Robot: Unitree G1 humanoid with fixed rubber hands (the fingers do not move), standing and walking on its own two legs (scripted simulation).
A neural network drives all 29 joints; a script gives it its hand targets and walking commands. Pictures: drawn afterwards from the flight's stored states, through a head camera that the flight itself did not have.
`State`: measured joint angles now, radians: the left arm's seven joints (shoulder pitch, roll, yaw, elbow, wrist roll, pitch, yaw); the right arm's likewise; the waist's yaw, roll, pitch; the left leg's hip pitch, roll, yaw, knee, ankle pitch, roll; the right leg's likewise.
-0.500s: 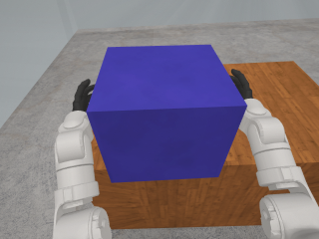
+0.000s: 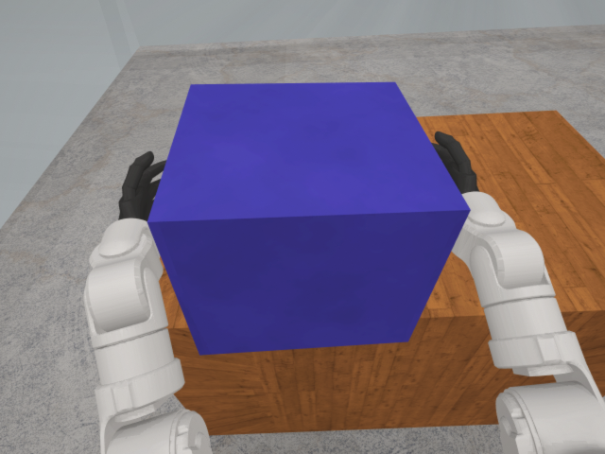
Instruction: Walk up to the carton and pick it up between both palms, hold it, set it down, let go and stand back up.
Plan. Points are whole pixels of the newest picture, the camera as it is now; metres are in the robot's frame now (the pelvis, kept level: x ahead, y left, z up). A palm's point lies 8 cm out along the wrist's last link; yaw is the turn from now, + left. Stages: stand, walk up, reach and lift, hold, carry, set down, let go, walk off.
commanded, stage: reach and lift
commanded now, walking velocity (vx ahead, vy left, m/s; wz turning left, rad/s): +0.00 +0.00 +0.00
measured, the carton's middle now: (300, 214) +0.39 +0.00 +0.12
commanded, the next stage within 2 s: hold in 0.16 s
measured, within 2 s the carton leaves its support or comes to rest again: neither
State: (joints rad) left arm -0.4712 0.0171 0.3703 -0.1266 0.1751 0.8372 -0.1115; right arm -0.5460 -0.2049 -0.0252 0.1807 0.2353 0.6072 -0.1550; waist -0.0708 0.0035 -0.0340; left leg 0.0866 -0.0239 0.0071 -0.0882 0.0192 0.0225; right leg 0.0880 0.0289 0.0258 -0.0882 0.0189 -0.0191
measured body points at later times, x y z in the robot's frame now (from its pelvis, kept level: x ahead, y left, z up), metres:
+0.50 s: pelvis +0.00 +0.00 +0.00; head -0.02 +0.00 +0.45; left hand +0.35 +0.19 +0.18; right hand +0.36 -0.20 +0.17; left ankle -0.02 +0.10 -0.76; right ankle -0.02 -0.10 -0.76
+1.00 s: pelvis -0.01 +0.00 +0.00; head -0.03 +0.00 +0.45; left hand +0.35 +0.19 +0.18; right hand +0.35 -0.19 +0.17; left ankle -0.02 +0.10 -0.76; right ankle -0.02 -0.10 -0.76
